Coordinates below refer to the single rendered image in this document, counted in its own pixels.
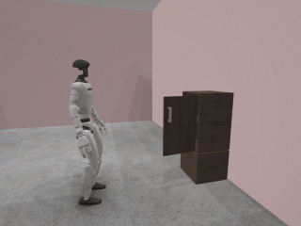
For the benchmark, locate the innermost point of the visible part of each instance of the right robot hand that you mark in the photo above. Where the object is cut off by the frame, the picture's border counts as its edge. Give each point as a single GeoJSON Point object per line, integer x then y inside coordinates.
{"type": "Point", "coordinates": [82, 141]}

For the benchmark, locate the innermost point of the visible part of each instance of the right robot upper arm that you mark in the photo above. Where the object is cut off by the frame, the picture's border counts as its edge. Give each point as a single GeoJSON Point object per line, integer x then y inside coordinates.
{"type": "Point", "coordinates": [76, 88]}

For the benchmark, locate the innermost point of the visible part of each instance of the cupboard door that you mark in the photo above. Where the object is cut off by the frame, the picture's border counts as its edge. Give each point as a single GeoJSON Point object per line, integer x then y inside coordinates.
{"type": "Point", "coordinates": [179, 135]}

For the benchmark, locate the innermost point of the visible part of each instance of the handle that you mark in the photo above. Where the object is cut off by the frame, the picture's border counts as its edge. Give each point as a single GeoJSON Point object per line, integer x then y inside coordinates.
{"type": "Point", "coordinates": [170, 114]}

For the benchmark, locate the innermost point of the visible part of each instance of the left robot shin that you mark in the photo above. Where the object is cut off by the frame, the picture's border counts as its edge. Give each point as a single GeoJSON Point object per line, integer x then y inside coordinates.
{"type": "Point", "coordinates": [98, 169]}

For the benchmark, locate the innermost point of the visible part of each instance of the robot left thigh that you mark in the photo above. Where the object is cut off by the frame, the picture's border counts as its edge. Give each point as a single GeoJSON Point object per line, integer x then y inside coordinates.
{"type": "Point", "coordinates": [98, 139]}

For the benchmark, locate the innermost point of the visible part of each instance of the right robot forearm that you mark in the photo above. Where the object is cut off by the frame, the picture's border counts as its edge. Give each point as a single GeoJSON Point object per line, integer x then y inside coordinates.
{"type": "Point", "coordinates": [78, 126]}

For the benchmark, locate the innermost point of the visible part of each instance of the left robot forearm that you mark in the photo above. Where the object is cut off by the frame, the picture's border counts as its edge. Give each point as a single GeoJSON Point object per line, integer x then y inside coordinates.
{"type": "Point", "coordinates": [94, 114]}

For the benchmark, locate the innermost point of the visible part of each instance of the left robot hand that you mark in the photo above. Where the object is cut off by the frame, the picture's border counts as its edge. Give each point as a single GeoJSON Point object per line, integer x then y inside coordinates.
{"type": "Point", "coordinates": [101, 124]}

